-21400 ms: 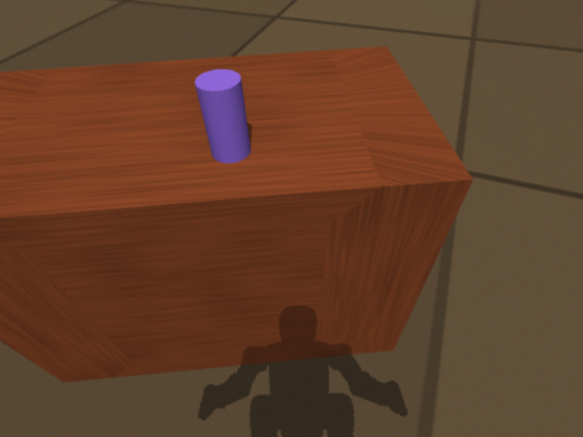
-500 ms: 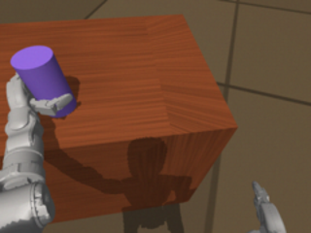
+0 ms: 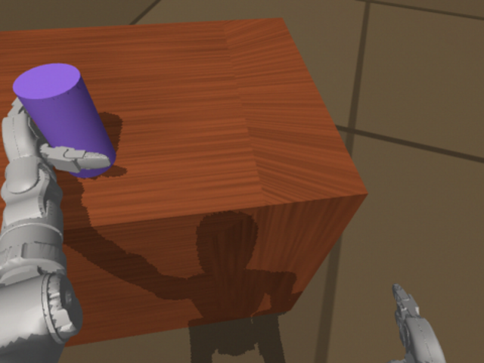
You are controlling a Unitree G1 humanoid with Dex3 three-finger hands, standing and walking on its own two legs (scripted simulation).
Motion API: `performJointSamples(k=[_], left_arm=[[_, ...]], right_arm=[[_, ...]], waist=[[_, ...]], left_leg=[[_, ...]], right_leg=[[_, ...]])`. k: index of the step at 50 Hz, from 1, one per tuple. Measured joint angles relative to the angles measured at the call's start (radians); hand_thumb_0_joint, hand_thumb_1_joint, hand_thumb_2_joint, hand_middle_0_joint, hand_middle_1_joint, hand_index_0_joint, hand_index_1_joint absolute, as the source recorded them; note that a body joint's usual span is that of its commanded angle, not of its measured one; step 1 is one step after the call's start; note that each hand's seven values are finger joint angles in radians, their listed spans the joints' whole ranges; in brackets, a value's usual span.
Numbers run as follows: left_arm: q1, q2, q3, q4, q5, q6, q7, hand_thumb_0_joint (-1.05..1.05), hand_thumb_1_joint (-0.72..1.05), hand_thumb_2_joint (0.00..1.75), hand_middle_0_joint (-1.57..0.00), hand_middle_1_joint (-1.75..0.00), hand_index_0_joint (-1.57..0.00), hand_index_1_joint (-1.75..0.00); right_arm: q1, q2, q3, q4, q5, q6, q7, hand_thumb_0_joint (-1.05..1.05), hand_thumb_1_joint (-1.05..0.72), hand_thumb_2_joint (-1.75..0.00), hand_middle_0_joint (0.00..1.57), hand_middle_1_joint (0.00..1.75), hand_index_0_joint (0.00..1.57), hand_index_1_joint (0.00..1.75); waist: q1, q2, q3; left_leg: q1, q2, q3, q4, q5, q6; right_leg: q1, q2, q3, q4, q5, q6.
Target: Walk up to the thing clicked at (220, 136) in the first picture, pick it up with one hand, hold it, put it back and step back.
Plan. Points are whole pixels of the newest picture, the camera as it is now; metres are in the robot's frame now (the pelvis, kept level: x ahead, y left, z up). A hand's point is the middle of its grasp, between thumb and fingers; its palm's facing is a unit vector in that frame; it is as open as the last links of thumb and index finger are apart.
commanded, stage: withdraw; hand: left
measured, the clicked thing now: (72, 125) +0.48 +0.24 +0.14
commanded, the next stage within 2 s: rise in 0.32 s
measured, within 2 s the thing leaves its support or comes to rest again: neither
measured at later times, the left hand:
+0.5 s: hand out of the picture +0.49 +0.31 +0.26, palm faces +0.32 -0.94 -0.08, open 17.6 cm
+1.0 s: hand out of the picture +0.35 +0.34 +0.24, palm faces +0.51 -0.78 -0.37, open 17.5 cm
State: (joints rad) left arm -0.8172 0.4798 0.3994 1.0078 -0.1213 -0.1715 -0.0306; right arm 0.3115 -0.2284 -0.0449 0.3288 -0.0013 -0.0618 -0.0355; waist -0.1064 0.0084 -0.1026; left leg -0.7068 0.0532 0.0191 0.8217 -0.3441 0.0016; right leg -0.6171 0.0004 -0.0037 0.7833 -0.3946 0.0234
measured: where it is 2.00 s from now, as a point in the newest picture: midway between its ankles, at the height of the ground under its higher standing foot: outside the picture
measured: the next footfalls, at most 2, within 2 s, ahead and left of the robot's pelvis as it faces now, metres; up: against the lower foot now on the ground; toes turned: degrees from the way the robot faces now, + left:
none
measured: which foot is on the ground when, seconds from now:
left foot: down 0.00-1.00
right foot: down 0.00-1.00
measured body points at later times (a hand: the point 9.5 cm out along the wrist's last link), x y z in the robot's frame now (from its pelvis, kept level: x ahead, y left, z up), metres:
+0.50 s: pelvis +0.03 +0.00 +0.02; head +0.06 +0.00 +0.47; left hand +0.47 +0.35 +0.27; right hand +0.17 -0.25 -0.05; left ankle +0.03 +0.12 -0.70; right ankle -0.01 -0.14 -0.70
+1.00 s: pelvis +0.03 +0.01 +0.03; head +0.05 -0.01 +0.48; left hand +0.32 +0.38 +0.26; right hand +0.19 -0.24 -0.06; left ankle +0.03 +0.12 -0.70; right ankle -0.01 -0.14 -0.70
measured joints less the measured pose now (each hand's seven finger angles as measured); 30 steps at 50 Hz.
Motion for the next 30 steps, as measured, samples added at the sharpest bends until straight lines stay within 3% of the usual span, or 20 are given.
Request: performJointSamples(k=[8,14,23,25,30], left_arm=[[0.009,0.024,0.02,-0.054,0.004,0.032,-0.011,-0.01,-0.61,0.12,-0.24,-0.21,-0.25,-0.21],[-0.042,0.085,0.042,-0.076,0.008,0.1,-0.025,-0.02,-0.61,0.07,-0.15,-0.13,-0.15,-0.13],[-0.17,0.217,0.03,0.028,0.022,0.246,-0.129,-0.02,-0.61,0.02,-0.09,-0.07,-0.09,-0.07],[-0.164,0.242,0.023,0.022,0.066,0.247,-0.129,-0.02,-0.6,0.02,-0.08,-0.06,-0.09,-0.06],[-0.117,0.29,0.037,0.02,0.122,0.226,-0.112,-0.02,-0.56,0.02,-0.07,-0.04,-0.08,-0.04]], right_arm=[[0.0,-0.001,0.009,-0.005,0.01,0.005,-0.008,-0.01,0.52,-0.05,0.05,0.05,0.06,0.05],[-0.004,0.002,0.024,0.045,0.023,-0.006,-0.02,-0.01,0.51,-0.05,0.05,0.05,0.06,0.05],[-0.016,-0.002,0.037,0.11,0.046,-0.028,-0.026,-0.01,0.51,-0.05,0.05,0.05,0.06,0.05],[-0.013,-0.007,0.036,0.102,0.044,-0.033,-0.013,-0.01,0.52,-0.05,0.05,0.05,0.06,0.05],[0.011,-0.026,0.026,0.058,0.044,-0.019,0.024,-0.01,0.55,-0.05,0.05,0.05,0.06,0.05]], waist=[[-0.002,0.001,0.006],[-0.002,0.004,-0.008],[0.012,0.029,-0.034],[0.016,0.034,-0.03],[0.032,0.039,-0.003]], left_leg=[[0.016,0.002,0.0,-0.007,-0.003,-0.002],[0.062,0.004,-0.002,-0.032,-0.008,-0.003],[0.139,-0.005,0.005,-0.097,0.003,0.002],[0.154,-0.008,0.01,-0.114,0.008,0.003],[0.183,-0.019,0.017,-0.151,0.025,0.008]], right_leg=[[0.017,0.002,0.0,-0.011,-0.001,-0.001],[0.07,0.004,-0.003,-0.048,0.001,-0.001],[0.149,-0.004,0.001,-0.123,0.018,0.004],[0.161,-0.007,0.005,-0.136,0.022,0.006],[0.184,-0.018,0.01,-0.161,0.034,0.011]])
